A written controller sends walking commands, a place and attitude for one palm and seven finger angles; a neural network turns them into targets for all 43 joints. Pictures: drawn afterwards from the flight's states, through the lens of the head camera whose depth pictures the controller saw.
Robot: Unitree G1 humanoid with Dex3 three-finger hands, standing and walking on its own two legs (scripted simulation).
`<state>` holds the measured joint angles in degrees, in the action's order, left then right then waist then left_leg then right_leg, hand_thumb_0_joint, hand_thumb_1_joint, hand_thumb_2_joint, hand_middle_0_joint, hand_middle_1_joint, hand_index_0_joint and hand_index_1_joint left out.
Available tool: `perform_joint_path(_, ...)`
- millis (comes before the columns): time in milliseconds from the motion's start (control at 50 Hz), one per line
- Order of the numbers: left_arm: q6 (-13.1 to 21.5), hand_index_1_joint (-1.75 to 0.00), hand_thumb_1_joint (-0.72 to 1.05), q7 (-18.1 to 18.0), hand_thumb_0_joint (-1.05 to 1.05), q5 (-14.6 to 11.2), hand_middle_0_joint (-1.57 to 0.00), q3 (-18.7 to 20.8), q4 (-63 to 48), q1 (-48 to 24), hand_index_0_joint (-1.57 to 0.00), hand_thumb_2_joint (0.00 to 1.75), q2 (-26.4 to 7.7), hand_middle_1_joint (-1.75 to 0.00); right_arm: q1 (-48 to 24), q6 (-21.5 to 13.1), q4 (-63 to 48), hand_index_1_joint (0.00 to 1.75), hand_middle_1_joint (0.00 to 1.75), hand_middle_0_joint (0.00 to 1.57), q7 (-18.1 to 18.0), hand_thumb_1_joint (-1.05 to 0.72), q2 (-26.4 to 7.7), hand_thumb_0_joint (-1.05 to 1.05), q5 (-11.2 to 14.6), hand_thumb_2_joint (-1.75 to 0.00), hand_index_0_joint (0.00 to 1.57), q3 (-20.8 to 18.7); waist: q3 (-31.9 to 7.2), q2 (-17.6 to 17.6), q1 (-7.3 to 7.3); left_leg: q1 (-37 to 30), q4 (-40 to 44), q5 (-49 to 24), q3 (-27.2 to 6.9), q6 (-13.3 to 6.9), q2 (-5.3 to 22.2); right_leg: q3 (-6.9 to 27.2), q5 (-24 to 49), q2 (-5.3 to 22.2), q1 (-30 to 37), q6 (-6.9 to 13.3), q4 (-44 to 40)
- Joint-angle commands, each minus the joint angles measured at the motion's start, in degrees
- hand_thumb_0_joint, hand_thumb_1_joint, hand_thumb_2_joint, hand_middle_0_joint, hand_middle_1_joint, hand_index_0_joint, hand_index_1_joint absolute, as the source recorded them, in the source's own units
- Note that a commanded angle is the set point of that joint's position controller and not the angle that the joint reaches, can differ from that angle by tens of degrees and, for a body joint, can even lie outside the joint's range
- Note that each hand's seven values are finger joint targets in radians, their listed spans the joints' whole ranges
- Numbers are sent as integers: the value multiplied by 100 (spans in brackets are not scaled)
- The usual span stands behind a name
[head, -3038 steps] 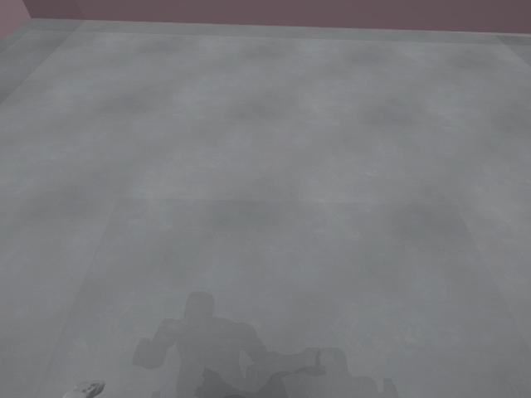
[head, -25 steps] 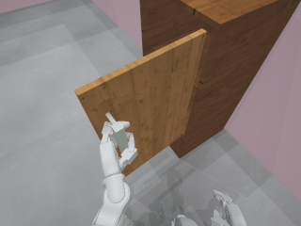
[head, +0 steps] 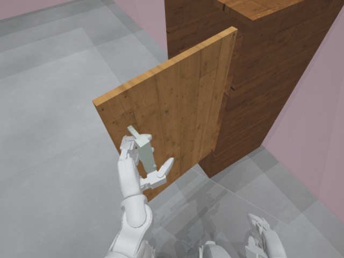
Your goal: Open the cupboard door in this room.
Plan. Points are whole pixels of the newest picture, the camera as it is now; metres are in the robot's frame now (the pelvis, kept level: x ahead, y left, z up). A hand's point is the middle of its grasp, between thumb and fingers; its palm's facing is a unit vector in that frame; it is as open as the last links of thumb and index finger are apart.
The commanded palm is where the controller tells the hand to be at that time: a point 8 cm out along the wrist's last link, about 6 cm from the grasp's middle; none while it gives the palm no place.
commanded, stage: open thumb and fingers to let go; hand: left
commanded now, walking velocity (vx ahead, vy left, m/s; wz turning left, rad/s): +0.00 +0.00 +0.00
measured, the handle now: (142, 151) +0.36 +0.09 +0.03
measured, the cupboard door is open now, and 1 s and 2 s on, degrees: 98 100 100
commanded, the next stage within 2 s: slide the hand sideways off the handle in 0.46 s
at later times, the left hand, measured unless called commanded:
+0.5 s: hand (153, 165) +0.31 +0.06 +0.04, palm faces +0.22 -0.97 -0.01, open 15.2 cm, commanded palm +0.27 +0.10 +0.04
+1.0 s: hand (151, 186) +0.27 +0.06 +0.04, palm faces -0.18 -0.98 +0.01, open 16.3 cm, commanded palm +0.25 +0.12 +0.04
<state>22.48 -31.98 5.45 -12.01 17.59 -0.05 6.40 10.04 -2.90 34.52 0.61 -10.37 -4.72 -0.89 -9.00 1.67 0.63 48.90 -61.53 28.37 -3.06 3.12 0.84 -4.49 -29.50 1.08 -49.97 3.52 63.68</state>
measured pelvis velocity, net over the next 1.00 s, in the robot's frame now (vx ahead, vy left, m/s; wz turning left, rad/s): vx -0.01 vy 0.04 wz -0.03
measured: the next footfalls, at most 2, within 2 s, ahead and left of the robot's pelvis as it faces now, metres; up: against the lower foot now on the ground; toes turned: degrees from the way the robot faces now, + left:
none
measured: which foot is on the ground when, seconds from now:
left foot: down 0.00-1.00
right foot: down 0.00-1.00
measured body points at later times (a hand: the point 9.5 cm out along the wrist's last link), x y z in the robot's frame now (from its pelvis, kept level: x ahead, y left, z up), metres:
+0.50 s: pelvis -0.01 +0.03 +0.00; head +0.05 +0.02 +0.44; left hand +0.30 +0.11 +0.05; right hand +0.16 -0.19 -0.11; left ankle +0.02 +0.16 -0.66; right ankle +0.02 -0.08 -0.66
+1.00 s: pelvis -0.01 +0.04 -0.01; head +0.06 +0.03 +0.43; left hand +0.27 +0.11 +0.04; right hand +0.16 -0.19 -0.11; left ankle +0.02 +0.16 -0.66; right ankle +0.02 -0.08 -0.66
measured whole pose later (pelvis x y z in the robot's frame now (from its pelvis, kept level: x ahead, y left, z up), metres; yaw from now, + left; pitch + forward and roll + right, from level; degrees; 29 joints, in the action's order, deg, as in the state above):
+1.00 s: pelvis -0.01 +0.04 -0.01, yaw -2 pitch +15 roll +0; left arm 20.6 -8.4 2.8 -16.8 6.9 5.8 0.5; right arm 13.4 -1.2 26.3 1.4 -11.7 -1.2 0.0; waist -7.7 1.4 0.9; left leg 51.5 -67.2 30.7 -0.4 0.1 -0.2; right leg -1.7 -29.9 2.1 -52.1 0.2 67.0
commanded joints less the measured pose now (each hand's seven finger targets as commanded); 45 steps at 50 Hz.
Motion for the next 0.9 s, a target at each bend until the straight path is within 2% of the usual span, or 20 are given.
perform_joint_path(0,431,-121,-43,-51,0,83,-30,115,-1183,-1035,-30,33,266,-121,-201,-230,-786,30,30,20,-21,-90,-446,0,25,-90,20,-186,-1610,-824,68,-282,354,-897,286,-305,-277,747,1714,191,1598,-311,-1384)
perform_joint_path(40,408,-120,-50,-68,0,111,-30,8,-1160,-991,-30,30,383,-120,-241,-228,-837,30,30,20,-4,-90,-437,0,31,-90,20,-183,-1612,-733,39,-340,383,-914,300,-312,-276,636,1606,129,1503,-264,-1319)
perform_joint_path(60,386,-120,-50,-91,0,118,-30,-45,-1120,-1087,-30,30,437,-120,-241,-230,-832,30,30,20,-2,-90,-438,0,32,-90,20,-174,-1528,-745,88,-360,379,-887,304,-321,-272,593,1538,113,1404,-263,-1328)
perform_joint_path(120,350,-105,-50,-158,0,181,-27,-105,-1180,-1039,-27,30,503,-105,-219,-235,-868,30,30,20,8,-90,-445,0,28,-90,20,-186,-1625,-682,52,-483,418,-1037,296,-323,-253,432,1596,29,1370,-200,-1220)
perform_joint_path(200,263,-85,-50,-243,0,202,-24,-209,-1091,-1295,-24,30,639,-85,-272,-240,-853,30,30,20,25,-90,-451,0,27,-90,20,-159,-1474,-627,94,-496,472,-891,272,-317,-240,306,1276,-14,1144,-178,-1177)
perform_joint_path(240,232,-75,-50,-302,0,236,-22,-193,-1115,-1363,-22,30,637,-75,-313,-240,-854,30,30,20,25,-90,-454,0,15,-90,20,-162,-1594,-481,51,-542,478,-905,277,-318,-236,279,1228,-38,1102,-156,-1130)
perform_joint_path(420,46,-30,-50,-415,0,211,-15,-137,-929,-1613,-15,30,700,-30,-354,-189,-817,30,30,20,29,-90,-467,0,5,-90,20,-127,-1557,-563,21,-545,562,-901,222,-299,-221,154,1088,-97,1053,-122,-1077)
perform_joint_path(480,4,-30,-50,-447,0,194,-15,-214,-921,-1763,-15,30,843,-30,-390,-178,-801,30,30,20,59,-90,-453,0,8,-90,20,-116,-1569,-421,37,-609,564,-907,220,-294,-213,117,1067,-107,957,-115,-1034)
perform_joint_path(540,-22,-30,-50,-432,0,220,-15,-323,-868,-1729,-15,30,941,-30,-398,-182,-795,30,30,20,76,-90,-454,0,8,-90,20,-119,-1589,-501,79,-627,547,-966,205,-295,-200,88,1138,-116,937,-118,-1006)
perform_joint_path(560,180,-30,-50,831,0,945,-15,-1647,-1111,-1652,-15,30,295,-30,142,-124,-698,30,30,20,97,-90,-716,0,50,-90,20,-163,-1300,-715,691,-769,372,-1033,205,-423,-171,248,1628,-50,677,-127,-966)
perform_joint_path(580,445,-30,-50,1518,0,675,-15,-1103,-1467,-1791,-15,30,-185,-30,165,-116,-912,30,30,20,71,-90,-679,0,112,-90,20,-210,-1740,-565,431,-670,326,-1118,211,-448,-228,317,1870,15,1000,-100,-883)
perform_joint_path(600,564,-30,-50,2060,0,540,-15,-1095,-1647,-1701,-15,30,-351,-30,103,-119,-1014,30,30,20,35,-90,-695,0,162,-90,20,-212,-1961,-411,359,-766,304,-1155,219,-450,-232,375,1975,18,1127,-89,-808)
perform_joint_path(620,599,-30,-50,2566,0,299,-15,-1134,-1817,-1614,-15,30,-363,-30,153,-129,-1124,30,30,20,22,-90,-715,0,235,-90,20,-206,-2004,-264,394,-851,305,-1203,209,-453,-240,374,2018,23,1149,-73,-768)
perform_joint_path(640,579,-30,-50,2895,0,-27,-15,-1089,-1852,-1389,-15,30,-271,-30,118,-165,-1238,30,30,20,6,-90,-675,0,315,-90,20,-182,-1924,-217,317,-876,357,-1165,190,-441,-245,362,1930,10,1149,-83,-805)
perform_joint_path(660,496,-30,-50,3079,0,-371,-15,-1072,-1848,-1205,-15,30,-96,-30,61,-196,-1340,30,30,20,-13,-90,-669,0,401,-90,20,-152,-1734,-254,333,-894,416,-995,168,-429,-228,303,1649,-21,1027,-104,-871)
perform_joint_path(700,285,-30,-50,3075,0,-809,-15,-891,-1744,-1163,-15,30,79,-30,7,-230,-1434,30,30,20,-42,-90,-684,0,492,-90,20,-94,-1197,-436,335,-737,555,-557,104,-412,-221,217,963,-59,794,-142,-1036)
perform_joint_path(720,234,-30,-50,2958,0,-876,-15,-706,-1779,-1140,-15,30,6,-30,-41,-253,-1456,30,30,20,-46,-90,-706,0,505,-90,20,-93,-1167,-436,261,-699,586,-486,80,-397,-225,187,759,-62,736,-129,-1009)
perform_joint_path(760,184,-30,-50,2648,0,-796,-15,-499,-1922,-1098,-15,30,-132,-30,10,-244,-1502,30,30,20,-35,-90,-734,0,453,-90,20,-117,-1267,-559,226,-666,532,-586,69,-397,-229,167,824,-50,707,-138,-898)
perform_joint_path(820,227,-30,-50,2357,0,-456,-15,-278,-2119,-523,-15,30,-465,-30,49,-201,-1603,30,30,20,29,-90,-744,0,389,-90,20,-150,-1545,-596,20,-606,461,-904,101,-374,-241,181,1115,-47,877,-92,-696)
perform_joint_path(880,223,-30,-50,2295,0,-220,-15,-505,-2229,-292,-15,30,-334,-30,54,-144,-1685,30,30,20,87,-90,-693,0,367,-90,20,-153,-1425,-408,62,-574,419,-872,146,-365,-225,191,1134,-34,729,-95,-635)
